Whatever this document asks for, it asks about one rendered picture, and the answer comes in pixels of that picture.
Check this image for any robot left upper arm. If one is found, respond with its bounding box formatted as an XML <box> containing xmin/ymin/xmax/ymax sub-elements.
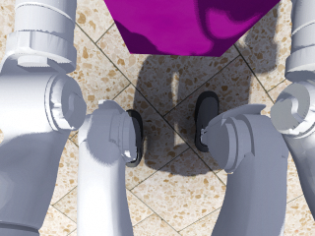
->
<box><xmin>0</xmin><ymin>72</ymin><xmax>87</xmax><ymax>236</ymax></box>

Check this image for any robot right forearm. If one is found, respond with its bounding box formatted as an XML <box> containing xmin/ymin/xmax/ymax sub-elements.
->
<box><xmin>284</xmin><ymin>0</ymin><xmax>315</xmax><ymax>83</ymax></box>

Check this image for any robot right upper arm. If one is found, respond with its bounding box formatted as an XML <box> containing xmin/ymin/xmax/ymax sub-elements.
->
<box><xmin>270</xmin><ymin>79</ymin><xmax>315</xmax><ymax>221</ymax></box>

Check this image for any robot right shin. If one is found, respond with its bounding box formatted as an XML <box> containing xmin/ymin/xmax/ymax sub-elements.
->
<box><xmin>200</xmin><ymin>103</ymin><xmax>289</xmax><ymax>160</ymax></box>

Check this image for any carton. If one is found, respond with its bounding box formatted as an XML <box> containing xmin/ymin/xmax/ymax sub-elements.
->
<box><xmin>103</xmin><ymin>0</ymin><xmax>281</xmax><ymax>57</ymax></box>

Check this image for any robot left forearm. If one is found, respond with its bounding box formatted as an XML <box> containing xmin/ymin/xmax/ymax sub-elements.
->
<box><xmin>0</xmin><ymin>0</ymin><xmax>77</xmax><ymax>76</ymax></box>

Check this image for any left robot thigh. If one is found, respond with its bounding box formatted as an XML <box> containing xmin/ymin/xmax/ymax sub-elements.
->
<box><xmin>77</xmin><ymin>108</ymin><xmax>135</xmax><ymax>236</ymax></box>

